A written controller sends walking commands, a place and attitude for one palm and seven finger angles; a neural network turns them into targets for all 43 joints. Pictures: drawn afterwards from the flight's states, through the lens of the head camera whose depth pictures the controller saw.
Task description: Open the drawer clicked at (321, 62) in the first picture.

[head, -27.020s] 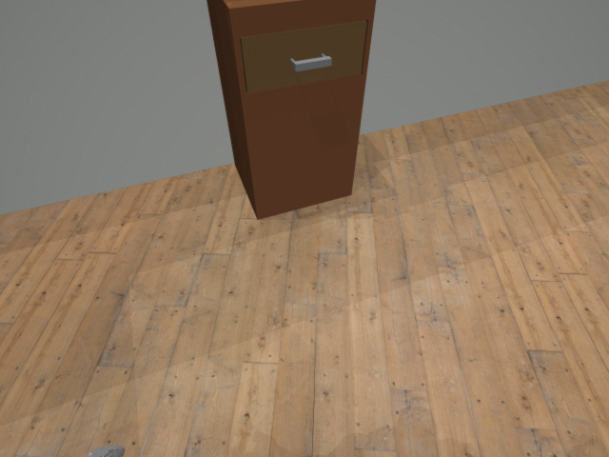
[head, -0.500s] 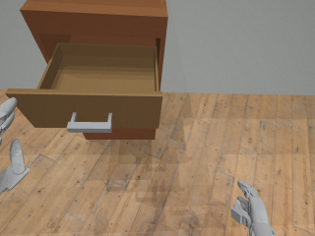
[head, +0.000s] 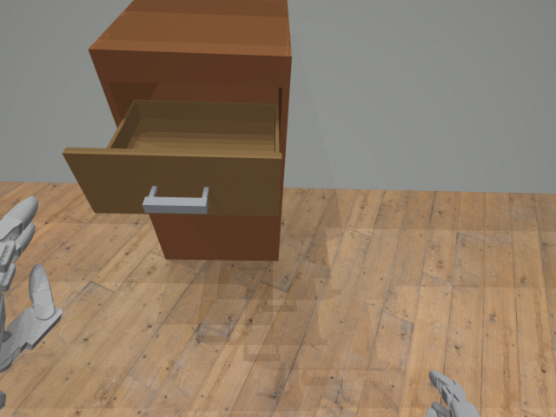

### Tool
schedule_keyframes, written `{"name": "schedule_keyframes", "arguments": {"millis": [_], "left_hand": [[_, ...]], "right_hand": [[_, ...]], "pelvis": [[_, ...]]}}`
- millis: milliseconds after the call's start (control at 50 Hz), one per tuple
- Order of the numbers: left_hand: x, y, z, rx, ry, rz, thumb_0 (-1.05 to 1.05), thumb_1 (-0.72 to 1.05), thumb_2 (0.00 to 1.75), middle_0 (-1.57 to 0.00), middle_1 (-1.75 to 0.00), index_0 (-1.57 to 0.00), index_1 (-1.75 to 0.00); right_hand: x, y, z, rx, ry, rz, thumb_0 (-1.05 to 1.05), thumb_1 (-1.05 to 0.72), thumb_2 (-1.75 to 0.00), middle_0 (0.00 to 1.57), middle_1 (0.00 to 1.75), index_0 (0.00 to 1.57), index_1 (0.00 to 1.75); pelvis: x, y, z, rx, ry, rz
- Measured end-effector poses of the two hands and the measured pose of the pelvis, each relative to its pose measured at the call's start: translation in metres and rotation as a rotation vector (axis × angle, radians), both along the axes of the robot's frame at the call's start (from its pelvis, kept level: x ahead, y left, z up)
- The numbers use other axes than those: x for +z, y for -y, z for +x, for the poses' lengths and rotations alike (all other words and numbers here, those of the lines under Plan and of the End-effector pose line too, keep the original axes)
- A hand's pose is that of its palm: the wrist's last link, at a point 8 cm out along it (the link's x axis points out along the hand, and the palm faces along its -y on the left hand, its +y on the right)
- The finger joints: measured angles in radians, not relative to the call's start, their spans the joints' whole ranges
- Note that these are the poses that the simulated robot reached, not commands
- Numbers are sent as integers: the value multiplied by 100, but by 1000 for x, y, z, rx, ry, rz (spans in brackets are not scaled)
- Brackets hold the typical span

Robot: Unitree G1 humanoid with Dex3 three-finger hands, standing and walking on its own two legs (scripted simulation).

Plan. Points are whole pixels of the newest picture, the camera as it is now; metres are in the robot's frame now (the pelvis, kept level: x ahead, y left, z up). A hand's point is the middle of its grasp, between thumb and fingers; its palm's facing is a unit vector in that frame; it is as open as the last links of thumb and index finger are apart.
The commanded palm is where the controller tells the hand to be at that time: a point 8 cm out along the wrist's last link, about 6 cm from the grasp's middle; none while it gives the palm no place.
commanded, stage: stop stepping back and stand still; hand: left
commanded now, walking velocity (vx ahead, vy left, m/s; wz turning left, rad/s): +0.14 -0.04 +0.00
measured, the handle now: (178, 198) +0.55 +0.23 -0.05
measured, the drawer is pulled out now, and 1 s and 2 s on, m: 0.29 0.29 0.29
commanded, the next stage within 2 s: let the arm hang, fingers relaxed in 0.22 s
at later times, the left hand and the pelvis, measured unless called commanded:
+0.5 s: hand (128, 416) +0.15 +0.22 -0.08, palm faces +0.14 -0.94 -0.33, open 7.4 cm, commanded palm none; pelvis -0.01 +0.00 -0.01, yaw +3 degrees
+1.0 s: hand out of the picture -0.04 +0.18 -0.16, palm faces +0.06 -0.97 -0.23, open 7.3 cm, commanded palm none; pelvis -0.01 -0.01 +0.01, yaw +1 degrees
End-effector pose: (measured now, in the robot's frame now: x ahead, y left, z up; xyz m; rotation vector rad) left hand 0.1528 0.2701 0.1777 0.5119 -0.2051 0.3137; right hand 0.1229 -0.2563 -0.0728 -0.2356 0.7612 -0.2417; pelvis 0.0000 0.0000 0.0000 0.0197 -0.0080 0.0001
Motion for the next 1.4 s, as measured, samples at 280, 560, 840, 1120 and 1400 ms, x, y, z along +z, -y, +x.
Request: {"name": "schedule_keyframes", "arguments": {"millis": [280,560,840,1120,1400], "left_hand": [[-1,-2,-17,37,44,-20,1,89,90,-21,-30,-22,-30],[-291,44,-71,155,-1178,-480,1,91,90,-19,-30,-20,-30],[-308,38,-201,370,-1584,-541,-1,95,90,-20,-30,-21,-30],[-310,57,-177,309,-1535,-550,0,91,90,-19,-30,-20,-30],[-312,55,-164,290,-1514,-553,1,92,90,-20,-30,-20,-30]], "right_hand": [[-3,-17,11,57,33,51,2,-90,-90,20,30,20,29],[-55,-28,-33,82,-294,135,1,-90,-90,20,30,20,29],[-60,-17,-159,-48,-709,119,1,-92,-90,20,30,19,29],[-72,-62,-168,-51,-695,244,1,-91,-90,20,30,19,29],[-69,-62,-168,-83,-687,230,1,-90,-90,20,30,19,29]], "pelvis": [[-1,3,-9,4,24,-9],[-5,5,-8,36,27,-2],[9,7,-6,25,25,-21],[9,4,-9,9,32,-15],[9,1,-6,2,28,-16]]}}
